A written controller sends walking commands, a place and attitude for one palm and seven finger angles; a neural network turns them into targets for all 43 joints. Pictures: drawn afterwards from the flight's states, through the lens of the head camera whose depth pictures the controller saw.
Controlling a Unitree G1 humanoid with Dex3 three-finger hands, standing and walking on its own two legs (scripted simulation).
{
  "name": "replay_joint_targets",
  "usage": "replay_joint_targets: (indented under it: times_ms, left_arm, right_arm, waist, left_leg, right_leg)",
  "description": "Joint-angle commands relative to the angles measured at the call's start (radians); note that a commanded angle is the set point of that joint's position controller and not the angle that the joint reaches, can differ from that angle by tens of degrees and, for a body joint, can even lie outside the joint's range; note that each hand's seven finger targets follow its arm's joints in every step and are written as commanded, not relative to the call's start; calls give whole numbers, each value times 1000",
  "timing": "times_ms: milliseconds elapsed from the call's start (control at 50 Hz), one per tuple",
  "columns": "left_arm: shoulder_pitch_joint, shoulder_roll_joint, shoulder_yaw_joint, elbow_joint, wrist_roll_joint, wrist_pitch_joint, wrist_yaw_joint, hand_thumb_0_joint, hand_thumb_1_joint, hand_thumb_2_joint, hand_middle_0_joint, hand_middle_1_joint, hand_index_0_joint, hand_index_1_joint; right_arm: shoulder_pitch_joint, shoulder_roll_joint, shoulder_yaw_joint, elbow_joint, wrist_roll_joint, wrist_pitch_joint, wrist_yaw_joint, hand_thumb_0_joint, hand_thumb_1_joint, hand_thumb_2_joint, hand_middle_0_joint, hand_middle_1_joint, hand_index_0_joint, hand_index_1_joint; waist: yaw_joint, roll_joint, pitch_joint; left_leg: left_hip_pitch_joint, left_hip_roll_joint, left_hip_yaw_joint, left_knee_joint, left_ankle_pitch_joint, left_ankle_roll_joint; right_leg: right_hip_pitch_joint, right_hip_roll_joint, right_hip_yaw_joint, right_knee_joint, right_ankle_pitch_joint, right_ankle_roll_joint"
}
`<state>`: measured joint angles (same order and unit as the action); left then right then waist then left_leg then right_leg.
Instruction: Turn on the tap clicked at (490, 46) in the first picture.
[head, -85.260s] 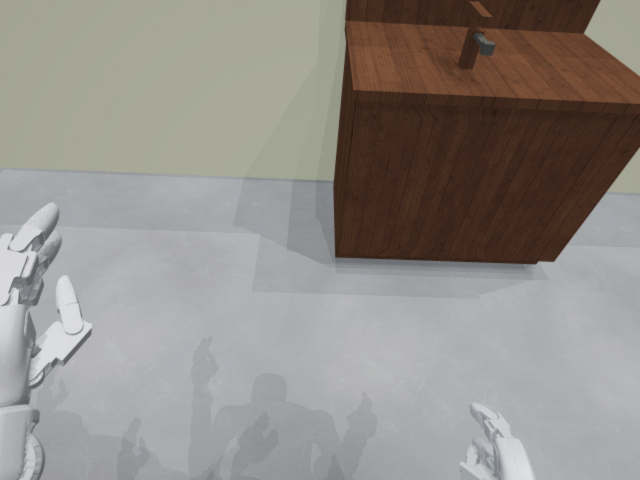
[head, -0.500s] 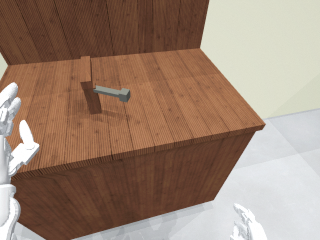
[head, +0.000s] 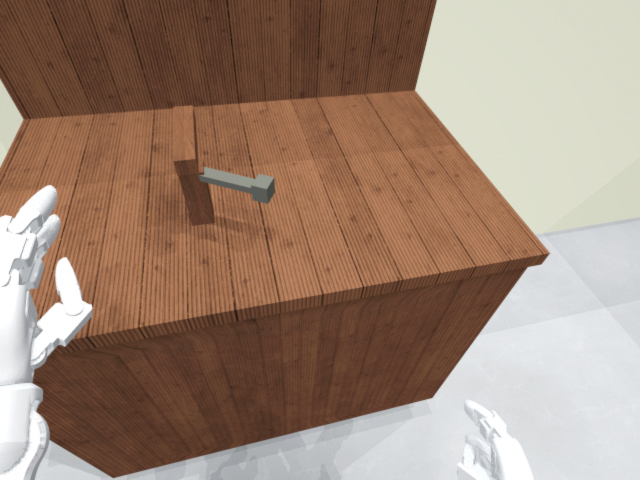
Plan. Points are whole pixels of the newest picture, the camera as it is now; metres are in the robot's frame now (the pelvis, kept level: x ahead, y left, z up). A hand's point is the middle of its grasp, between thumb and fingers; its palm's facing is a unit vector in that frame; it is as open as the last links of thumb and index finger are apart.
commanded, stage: look again from close up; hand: left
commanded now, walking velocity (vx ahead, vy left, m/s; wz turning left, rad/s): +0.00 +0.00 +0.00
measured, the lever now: (263, 188) +0.47 +0.14 +0.10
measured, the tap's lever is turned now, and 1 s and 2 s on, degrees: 59 59 59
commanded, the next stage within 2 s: come to a stop and stand still in 0.22 s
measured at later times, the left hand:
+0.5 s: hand (139, 261) +0.28 +0.23 +0.16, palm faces +0.37 -0.84 -0.39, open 7.4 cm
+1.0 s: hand (150, 315) +0.23 +0.20 +0.14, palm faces +0.28 -0.89 -0.37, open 7.4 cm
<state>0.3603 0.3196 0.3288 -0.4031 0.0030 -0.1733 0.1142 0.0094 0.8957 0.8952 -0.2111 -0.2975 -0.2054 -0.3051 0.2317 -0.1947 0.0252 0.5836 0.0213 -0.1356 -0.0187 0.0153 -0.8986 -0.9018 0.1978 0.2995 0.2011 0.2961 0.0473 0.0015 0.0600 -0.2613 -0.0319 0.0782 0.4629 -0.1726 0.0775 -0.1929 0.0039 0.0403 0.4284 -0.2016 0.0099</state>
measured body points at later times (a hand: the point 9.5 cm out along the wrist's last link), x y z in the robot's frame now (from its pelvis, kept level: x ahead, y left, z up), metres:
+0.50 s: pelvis +0.06 -0.02 +0.00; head +0.08 +0.00 +0.45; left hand +0.25 +0.27 +0.18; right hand +0.24 -0.24 -0.07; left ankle +0.07 +0.06 -0.74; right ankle +0.04 -0.15 -0.74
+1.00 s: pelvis +0.02 -0.02 +0.00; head +0.02 -0.01 +0.45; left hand +0.21 +0.25 +0.16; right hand +0.19 -0.25 -0.07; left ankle +0.07 +0.06 -0.74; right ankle +0.04 -0.15 -0.74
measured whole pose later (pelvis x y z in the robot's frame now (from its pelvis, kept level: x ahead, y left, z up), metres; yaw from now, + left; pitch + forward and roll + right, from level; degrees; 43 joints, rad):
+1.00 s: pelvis +0.02 -0.02 +0.00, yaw +0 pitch -2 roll -1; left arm 0.48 0.33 0.27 -0.43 -0.03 -0.20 0.07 0.01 0.89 0.89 -0.22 -0.30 -0.21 -0.31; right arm 0.23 -0.21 0.01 0.55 0.02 -0.13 -0.02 0.01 -0.90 -0.90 0.20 0.30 0.20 0.30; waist 0.01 0.01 0.04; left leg -0.28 0.00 0.07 0.51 -0.20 0.05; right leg -0.21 0.03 0.03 0.46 -0.22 0.01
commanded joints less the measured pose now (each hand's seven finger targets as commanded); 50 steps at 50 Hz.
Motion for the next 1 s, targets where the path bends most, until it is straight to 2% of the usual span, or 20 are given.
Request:
replay_joint_targets:
  times_ms: [0, 80, 140, 200, 360, 460, 520, 640, 660, 680, 700, 720, 740, 760, 780, 820, 860, 900, 920, 980]
  left_arm:
    - [-111, 190, 102, -241, -6, -66, 22, 0, 900, 900, -200, -300, -200, -300]
    - [-61, 188, 112, -261, -13, -75, 22, 0, 900, 900, -200, -300, -200, -300]
    - [-48, 190, 115, -268, -17, -77, 21, 0, 900, 900, -200, -300, -200, -300]
    - [-29, 192, 119, -238, -21, -76, 22, 0, 900, 900, -200, -300, -200, -300]
    - [-5, 201, 119, -268, -36, -67, 20, 0, 900, 900, -200, -300, -200, -300]
    - [23, 221, 138, -337, -41, -67, 26, 0, 900, 900, -200, -300, -200, -300]
    - [73, 239, 166, -332, -45, -59, 29, 0, 900, 900, -200, -300, -200, -300]
    - [74, 199, 137, -284, -56, -52, 25, 0, 900, 900, -200, -300, -200, -300]
    - [-985, 1004, 709, -503, 96, -172, 14, 0, 900, 900, -200, -300, -200, -300]
    - [-360, 357, 309, 144, -9, -115, -31, 0, 900, 900, -200, -300, -200, -300]
    - [-138, 302, 247, -8, -37, -117, -26, 0, 900, 900, -200, -300, -200, -300]
    - [-47, 126, 110, 61, -54, -86, -27, 0, 900, 900, -200, -300, -200, -300]
    - [-106, 167, 94, -102, -53, -92, -29, 0, 900, 900, -200, -300, -200, -300]
    - [-66, 161, 79, -148, -54, -92, -29, 0, 900, 900, -200, -300, -200, -300]
    - [-34, 130, 33, -183, -55, -88, -31, 0, 900, 900, -200, -300, -200, -300]
    - [45, 133, 31, -218, -57, -72, -20, 0, 900, 900, -200, -300, -200, -300]
    - [23, 200, 92, -241, -48, -75, -6, 0, 900, 900, -200, -300, -200, -300]
    - [-3, 251, 162, -227, -52, -87, 1, 0, 900, 900, -200, -300, -200, -300]
    - [-33, 336, 241, -256, -52, -92, 13, 0, 900, 900, -200, -300, -200, -300]
    - [-105, 267, 191, -243, -52, -112, 15, 0, 900, 900, -200, -300, -200, -300]
  right_arm:
    - [-118, -111, -47, -170, -1, -59, -11, 0, -900, -900, 200, 300, 200, 300]
    - [-108, -113, -51, -169, -2, -61, -12, 0, -900, -900, 200, 300, 200, 300]
    - [-113, -117, -49, -165, -3, -58, -13, 0, -900, -900, 200, 300, 200, 300]
    - [-108, -112, -52, -162, -1, -55, -15, 0, -900, -900, 200, 300, 200, 300]
    - [-113, -113, -55, -170, 7, -34, -21, 0, -900, -900, 200, 300, 200, 300]
    - [-113, -114, -56, -186, 10, -23, -25, 0, -900, -900, 200, 300, 200, 300]
    - [-117, -110, -53, -192, 12, -14, -27, 0, -900, -900, 200, 300, 200, 300]
    - [-114, -120, -52, -189, 7, 4, -32, 0, -900, -900, 200, 300, 200, 300]
    - [-17, -162, -71, -159, -75, -61, -17, 0, -900, -900, 200, 300, 200, 300]
    - [-99, -57, -36, -101, -25, -59, -18, 0, -900, -900, 200, 300, 200, 300]
    - [-67, -119, -87, -160, -10, -62, -16, 0, -900, -900, 200, 300, 200, 300]
    - [-61, -126, -87, -160, 13, -66, 3, 0, -900, -900, 200, 300, 200, 300]
    - [-54, -146, -97, -175, 9, -62, 13, 0, -900, -900, 200, 300, 200, 300]
    - [-64, -145, -95, -176, 8, -63, 25, 0, -900, -900, 200, 300, 200, 300]
    - [-83, -138, -85, -190, 10, -61, 36, 0, -900, -900, 200, 300, 200, 300]
    - [-123, -122, -68, -205, 22, -63, 41, 0, -900, -900, 200, 300, 200, 300]
    - [-122, -133, -69, -213, 12, -59, 24, 0, -900, -900, 200, 300, 200, 300]
    - [-130, -129, -65, -211, 4, -53, 0, 0, -900, -900, 200, 300, 200, 300]
    - [-144, -133, -62, -205, 2, -43, -13, 0, -900, -900, 200, 300, 200, 300]
    - [-133, -123, -56, -196, -3, -45, -30, 0, -900, -900, 200, 300, 200, 300]
  waist:
    - [-17, 69, -91]
    - [-22, 45, -122]
    - [-25, 92, -111]
    - [-25, 78, -126]
    - [-26, 32, -192]
    - [-24, 87, -223]
    - [-22, 92, -228]
    - [-28, 54, -208]
    - [-4, -88, -29]
    - [-26, -68, -222]
    - [8, -5, -215]
    - [-9, 140, -280]
    - [-15, 202, -309]
    - [-10, 204, -306]
    - [-7, 167, -276]
    - [-1, 52, -232]
    - [-12, -105, -161]
    - [-22, -176, -93]
    - [-22, -137, -70]
    - [-33, 50, -49]
  left_leg:
    - [4, 148, -181, -208, -384, -44]
    - [36, 138, -164, -161, -308, -42]
    - [46, 145, -176, -172, -260, -45]
    - [66, 144, -163, -139, -168, -40]
    - [174, 137, -133, -40, 246, -50]
    - [224, 151, -128, -9, 478, -63]
    - [234, 159, -128, -5, 506, -70]
    - [167, 149, -130, -38, 251, -57]
    - [15, 145, -106, 71, 253, -37]
    - [153, 81, -122, -32, 322, -50]
    - [207, 118, -99, -3, 374, -65]
    - [290, 127, -69, -8, 427, -60]
    - [281, 151, -93, -19, 455, -45]
    - [261, 175, -112, -19, 447, -37]
    - [200, 183, -118, -31, 375, -32]
    - [111, 163, -102, -47, 184, -35]
    - [32, 118, -107, -41, -61, -47]
    - [38, 75, -105, -14, -176, -55]
    - [57, 72, -106, -10, -185, -56]
    - [42, 88, -124, -72, -259, -45]
  right_leg:
    - [3, -13, 8, -64, -87, -36]
    - [5, -34, 35, -94, -68, -43]
    - [-5, -28, 24, -76, -30, -40]
    - [8, -42, 36, -81, 35, -42]
    - [30, -70, 35, -48, 268, -41]
    - [35, -69, 15, -1, 354, -41]
    - [31, -66, 5, -4, 326, -39]
    - [37, -75, 32, -53, 251, -40]
    - [-169, -89, 71, -100, 245, -21]
    - [-76, -101, 94, -24, 284, -81]
    - [-21, -70, 138, -50, 379, -58]
    - [2, -64, 87, 29, 350, -59]
    - [-1, -64, 51, 61, 234, -39]
    - [-7, -55, 39, 69, 139, -28]
    - [10, -52, 26, 56, 106, -21]
    - [49, -50, 23, 20, 123, -16]
    - [4, -69, 70, -66, 28, -25]
    - [-119, -96, 129, -163, -176, -46]
    - [-174, -102, 137, -185, -251, -56]
    - [-173, -68, 118, -157, -298, -53]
